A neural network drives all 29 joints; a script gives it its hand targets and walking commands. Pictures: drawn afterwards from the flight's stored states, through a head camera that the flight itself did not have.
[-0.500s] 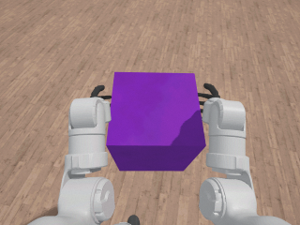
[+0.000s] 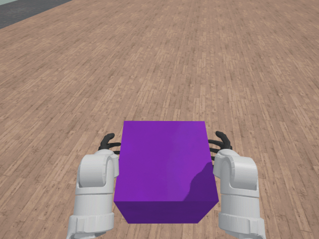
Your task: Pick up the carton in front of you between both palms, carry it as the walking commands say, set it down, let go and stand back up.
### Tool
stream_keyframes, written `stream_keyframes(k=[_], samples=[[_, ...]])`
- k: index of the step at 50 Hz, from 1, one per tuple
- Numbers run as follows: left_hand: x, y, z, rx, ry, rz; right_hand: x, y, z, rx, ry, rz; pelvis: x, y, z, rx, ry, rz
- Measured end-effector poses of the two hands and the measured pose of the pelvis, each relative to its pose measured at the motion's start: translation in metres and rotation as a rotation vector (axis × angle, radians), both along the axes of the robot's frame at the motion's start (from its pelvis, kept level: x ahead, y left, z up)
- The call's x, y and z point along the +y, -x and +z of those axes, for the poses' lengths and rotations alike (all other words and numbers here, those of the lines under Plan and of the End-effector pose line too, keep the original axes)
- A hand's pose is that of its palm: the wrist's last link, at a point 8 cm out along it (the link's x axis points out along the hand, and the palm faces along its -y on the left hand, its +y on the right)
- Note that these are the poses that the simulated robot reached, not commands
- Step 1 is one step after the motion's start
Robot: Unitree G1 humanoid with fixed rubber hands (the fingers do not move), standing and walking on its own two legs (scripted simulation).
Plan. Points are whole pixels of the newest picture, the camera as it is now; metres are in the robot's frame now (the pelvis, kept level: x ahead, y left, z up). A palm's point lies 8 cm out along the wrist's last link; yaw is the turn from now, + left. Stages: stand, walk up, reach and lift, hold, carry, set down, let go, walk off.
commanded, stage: carry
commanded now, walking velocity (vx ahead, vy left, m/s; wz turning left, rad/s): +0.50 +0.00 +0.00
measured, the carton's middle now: (163, 176) +0.31 -0.01 +0.00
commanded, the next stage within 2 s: none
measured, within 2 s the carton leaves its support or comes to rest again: neither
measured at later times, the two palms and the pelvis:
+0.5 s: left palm (111, 96) +0.58 +0.17 +0.07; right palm (191, 94) +0.58 -0.11 +0.08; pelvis +0.29 +0.04 +0.01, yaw -3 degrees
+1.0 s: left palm (134, 56) +0.89 +0.12 +0.09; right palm (194, 55) +0.90 -0.17 +0.09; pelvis +0.61 -0.02 +0.02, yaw +1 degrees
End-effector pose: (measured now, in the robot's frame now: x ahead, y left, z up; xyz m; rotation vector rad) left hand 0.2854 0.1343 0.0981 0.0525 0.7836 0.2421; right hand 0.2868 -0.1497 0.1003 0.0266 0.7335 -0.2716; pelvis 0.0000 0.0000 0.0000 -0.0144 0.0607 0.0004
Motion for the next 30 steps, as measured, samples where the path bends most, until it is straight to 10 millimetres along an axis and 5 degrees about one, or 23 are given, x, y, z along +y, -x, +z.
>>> stream_keyframes(k=[8,15,21,30], samples=[[0.003,-0.064,-0.005,0.094,0.010,0.053,0.004,-0.077,-0.004,0.094,-0.002,0.039,-0.009,-0.076,0.019,0.003,-0.021,0.007],[0.015,-0.160,0.010,0.003,0.020,0.041,0.015,-0.169,0.012,0.003,0.005,0.027,0.006,-0.163,0.016,0.009,-0.011,0.006],[0.035,-0.253,-0.010,-0.014,0.038,0.014,0.035,-0.255,0.000,-0.011,0.044,0.018,0.029,-0.253,-0.005,0.005,-0.033,-0.025],[0.032,-0.345,-0.026,0.135,0.036,-0.024,0.032,-0.335,-0.018,0.140,0.039,-0.027,0.039,-0.345,0.019,0.020,-0.008,-0.052]])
